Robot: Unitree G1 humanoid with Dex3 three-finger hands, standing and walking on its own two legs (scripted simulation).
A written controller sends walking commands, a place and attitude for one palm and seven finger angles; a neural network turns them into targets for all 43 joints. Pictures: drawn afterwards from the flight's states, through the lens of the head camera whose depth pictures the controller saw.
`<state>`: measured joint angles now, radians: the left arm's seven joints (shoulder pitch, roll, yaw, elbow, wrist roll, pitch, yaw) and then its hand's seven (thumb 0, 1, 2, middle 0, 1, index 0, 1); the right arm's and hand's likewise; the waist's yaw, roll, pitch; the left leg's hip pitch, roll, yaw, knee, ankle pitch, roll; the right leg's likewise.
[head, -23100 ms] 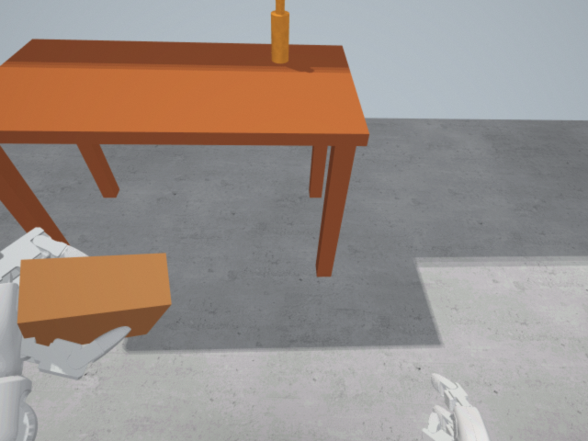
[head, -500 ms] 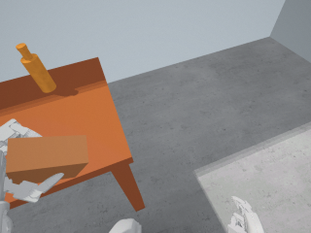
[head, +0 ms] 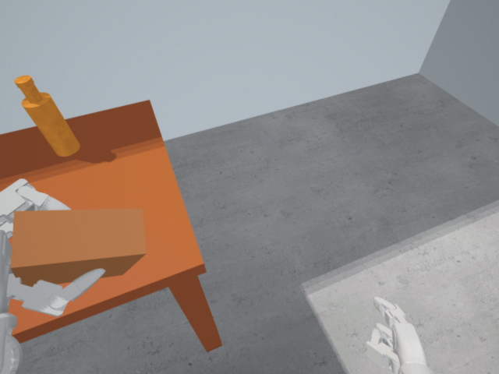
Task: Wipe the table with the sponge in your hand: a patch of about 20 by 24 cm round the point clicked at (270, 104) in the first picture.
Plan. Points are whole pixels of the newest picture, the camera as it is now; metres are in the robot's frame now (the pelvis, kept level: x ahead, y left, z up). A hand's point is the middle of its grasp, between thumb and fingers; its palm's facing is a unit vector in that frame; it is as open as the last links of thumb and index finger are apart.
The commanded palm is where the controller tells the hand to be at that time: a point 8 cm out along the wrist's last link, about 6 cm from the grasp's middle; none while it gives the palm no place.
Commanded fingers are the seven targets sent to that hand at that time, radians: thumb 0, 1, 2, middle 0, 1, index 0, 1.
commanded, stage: come to a stop and stand still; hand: left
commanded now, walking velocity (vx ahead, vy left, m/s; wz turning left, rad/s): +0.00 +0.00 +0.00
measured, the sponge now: (97, 248) +0.23 +0.20 +0.15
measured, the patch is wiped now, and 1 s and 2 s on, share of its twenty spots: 0.00 0.00 0.00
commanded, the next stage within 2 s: look again from close up in 0.66 s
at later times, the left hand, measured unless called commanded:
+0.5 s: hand out of the picture +0.16 +0.32 +0.17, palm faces +0.44 -0.82 -0.37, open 9.7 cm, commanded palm +0.11 +0.35 +0.18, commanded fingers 0.00 0.10 1.30 -1.20 -1.60 -1.20 -1.60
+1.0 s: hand out of the picture +0.22 +0.31 +0.17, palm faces +0.32 -0.86 -0.40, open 9.7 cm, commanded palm +0.16 +0.36 +0.18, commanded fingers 0.00 0.10 1.30 -1.20 -1.60 -1.20 -1.60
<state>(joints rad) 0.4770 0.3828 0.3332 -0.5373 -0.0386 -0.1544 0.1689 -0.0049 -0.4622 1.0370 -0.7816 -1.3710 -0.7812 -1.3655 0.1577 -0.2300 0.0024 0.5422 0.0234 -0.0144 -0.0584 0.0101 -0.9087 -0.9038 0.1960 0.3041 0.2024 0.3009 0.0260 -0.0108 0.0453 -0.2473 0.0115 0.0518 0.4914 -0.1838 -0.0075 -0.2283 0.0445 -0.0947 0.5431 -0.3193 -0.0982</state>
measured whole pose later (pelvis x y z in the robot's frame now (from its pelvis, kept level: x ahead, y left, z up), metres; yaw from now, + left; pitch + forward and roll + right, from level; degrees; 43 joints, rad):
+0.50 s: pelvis -0.04 +0.07 +0.01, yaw +2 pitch -1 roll -1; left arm 0.45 0.36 0.32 -0.45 -0.02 -0.15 0.16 -0.01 -0.46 1.04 -0.78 -1.37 -0.78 -1.37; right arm 0.26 -0.19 0.05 0.61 -0.01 -0.10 -0.07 0.01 -0.90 -0.90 0.20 0.30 0.21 0.30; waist 0.01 -0.01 -0.01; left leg -0.26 -0.04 0.05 0.41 -0.15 0.06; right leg -0.21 0.03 -0.04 0.41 -0.18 -0.03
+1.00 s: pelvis -0.01 +0.08 +0.01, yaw -2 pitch +2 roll -1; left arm 0.40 0.37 0.36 -0.43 -0.04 -0.25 0.07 -0.01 -0.46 1.04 -0.78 -1.38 -0.78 -1.37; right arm 0.20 -0.21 0.01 0.56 0.01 -0.14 0.01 0.01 -0.91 -0.90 0.20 0.30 0.21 0.30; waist 0.01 0.00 0.00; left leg -0.28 -0.01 0.11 0.46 -0.22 0.07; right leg -0.23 0.05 0.01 0.42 -0.22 -0.02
